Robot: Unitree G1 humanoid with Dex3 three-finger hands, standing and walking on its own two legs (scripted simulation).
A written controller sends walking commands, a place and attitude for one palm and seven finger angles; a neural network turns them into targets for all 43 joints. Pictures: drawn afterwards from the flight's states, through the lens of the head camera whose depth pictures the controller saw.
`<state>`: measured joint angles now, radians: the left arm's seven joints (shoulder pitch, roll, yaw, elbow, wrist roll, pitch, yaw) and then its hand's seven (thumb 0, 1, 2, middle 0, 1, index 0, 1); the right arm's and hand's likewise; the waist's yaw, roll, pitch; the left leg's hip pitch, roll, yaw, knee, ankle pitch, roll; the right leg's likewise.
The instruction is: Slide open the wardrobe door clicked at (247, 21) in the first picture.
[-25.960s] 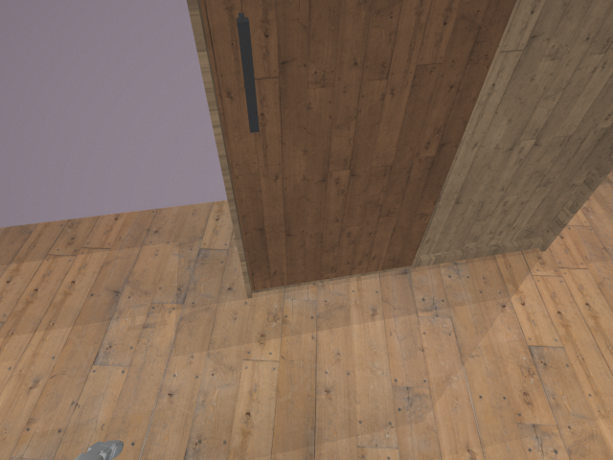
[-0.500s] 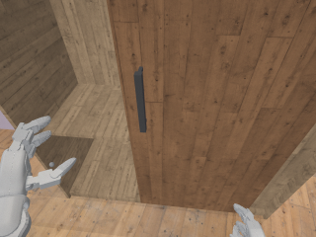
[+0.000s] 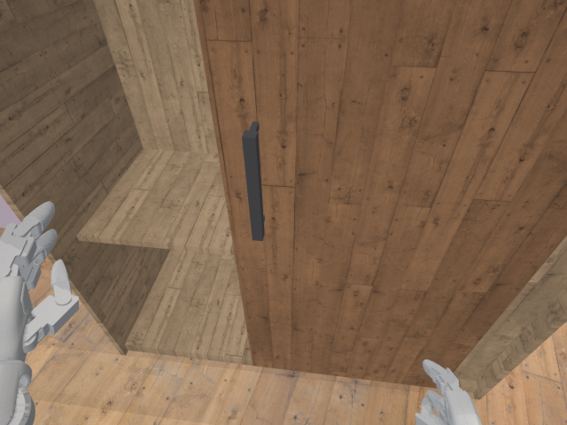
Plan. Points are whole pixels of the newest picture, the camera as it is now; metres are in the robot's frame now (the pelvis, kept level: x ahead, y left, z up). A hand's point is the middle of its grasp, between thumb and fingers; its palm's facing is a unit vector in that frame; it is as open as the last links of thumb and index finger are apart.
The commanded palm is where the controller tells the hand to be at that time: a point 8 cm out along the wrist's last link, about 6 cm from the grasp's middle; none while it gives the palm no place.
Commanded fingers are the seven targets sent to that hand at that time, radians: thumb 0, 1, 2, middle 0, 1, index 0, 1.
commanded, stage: draw the hand back to the body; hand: left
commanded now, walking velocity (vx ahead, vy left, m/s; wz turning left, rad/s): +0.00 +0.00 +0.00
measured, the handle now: (256, 185) +0.47 +0.12 +0.10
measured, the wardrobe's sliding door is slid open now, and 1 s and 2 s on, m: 0.48 0.48 0.48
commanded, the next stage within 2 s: step back with the hand held close in 0.08 s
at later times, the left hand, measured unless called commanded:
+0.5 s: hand (80, 299) +0.19 +0.26 +0.15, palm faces +0.33 -0.82 -0.47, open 7.4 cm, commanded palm +0.13 +0.31 +0.17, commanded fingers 0.00 0.90 0.90 -0.20 -0.30 -0.20 -0.30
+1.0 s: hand out of the picture +0.11 +0.30 +0.15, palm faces +0.45 -0.79 -0.42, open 7.4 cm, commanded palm +0.05 +0.34 +0.17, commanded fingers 0.00 0.90 0.90 -0.20 -0.30 -0.20 -0.30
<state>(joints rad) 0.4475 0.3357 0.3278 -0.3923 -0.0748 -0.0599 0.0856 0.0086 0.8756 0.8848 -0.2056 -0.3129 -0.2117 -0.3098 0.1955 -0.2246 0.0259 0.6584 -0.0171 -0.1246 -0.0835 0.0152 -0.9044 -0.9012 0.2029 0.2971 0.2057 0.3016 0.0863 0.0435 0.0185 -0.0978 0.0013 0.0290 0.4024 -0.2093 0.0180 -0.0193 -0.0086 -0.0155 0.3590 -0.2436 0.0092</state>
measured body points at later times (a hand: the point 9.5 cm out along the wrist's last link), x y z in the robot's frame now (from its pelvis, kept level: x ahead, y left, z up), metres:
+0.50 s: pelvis -0.02 +0.01 +0.00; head -0.01 +0.01 +0.45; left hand +0.17 +0.30 +0.17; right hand +0.16 -0.23 -0.08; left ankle +0.01 +0.11 -0.74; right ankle -0.02 -0.13 -0.74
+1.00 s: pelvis -0.09 +0.03 -0.02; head -0.07 +0.06 +0.43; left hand +0.08 +0.34 +0.17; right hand +0.08 -0.20 -0.09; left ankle +0.01 +0.11 -0.74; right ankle -0.02 -0.12 -0.74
